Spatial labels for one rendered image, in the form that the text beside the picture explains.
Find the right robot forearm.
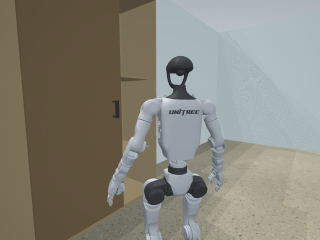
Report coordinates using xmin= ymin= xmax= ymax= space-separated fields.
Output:
xmin=211 ymin=138 xmax=226 ymax=173

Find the left robot upper arm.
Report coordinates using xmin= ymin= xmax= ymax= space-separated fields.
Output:
xmin=129 ymin=98 xmax=162 ymax=154

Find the handle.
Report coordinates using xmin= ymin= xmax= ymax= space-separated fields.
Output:
xmin=112 ymin=100 xmax=120 ymax=118

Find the left robot forearm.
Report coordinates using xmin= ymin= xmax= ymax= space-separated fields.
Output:
xmin=112 ymin=137 xmax=138 ymax=184

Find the robot head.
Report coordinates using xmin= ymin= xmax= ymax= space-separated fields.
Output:
xmin=165 ymin=56 xmax=196 ymax=100

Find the robot torso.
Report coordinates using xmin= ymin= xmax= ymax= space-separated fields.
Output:
xmin=156 ymin=93 xmax=203 ymax=196

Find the robot left hand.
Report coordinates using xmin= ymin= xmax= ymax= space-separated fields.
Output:
xmin=107 ymin=178 xmax=125 ymax=207

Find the wardrobe door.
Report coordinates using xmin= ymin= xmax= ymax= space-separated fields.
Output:
xmin=14 ymin=0 xmax=124 ymax=240
xmin=0 ymin=0 xmax=35 ymax=240

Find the right robot upper arm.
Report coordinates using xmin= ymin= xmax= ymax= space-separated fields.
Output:
xmin=199 ymin=99 xmax=225 ymax=149

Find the robot right hand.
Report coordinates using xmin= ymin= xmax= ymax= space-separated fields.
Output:
xmin=208 ymin=168 xmax=224 ymax=191

